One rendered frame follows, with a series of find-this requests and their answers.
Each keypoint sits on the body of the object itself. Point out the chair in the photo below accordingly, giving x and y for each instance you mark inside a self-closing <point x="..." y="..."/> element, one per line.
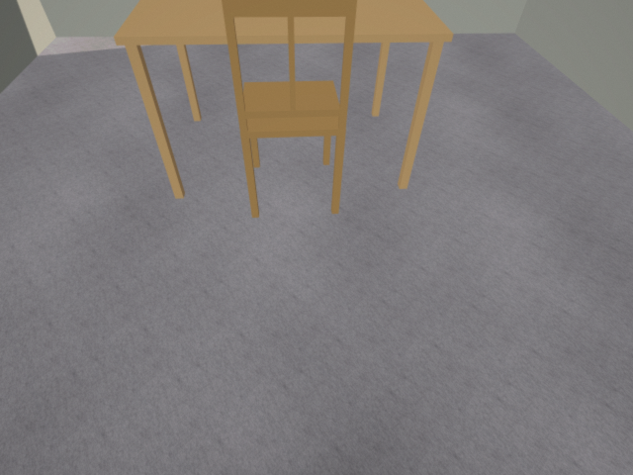
<point x="292" y="108"/>

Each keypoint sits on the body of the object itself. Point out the table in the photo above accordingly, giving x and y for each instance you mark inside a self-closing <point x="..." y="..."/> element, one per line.
<point x="202" y="22"/>

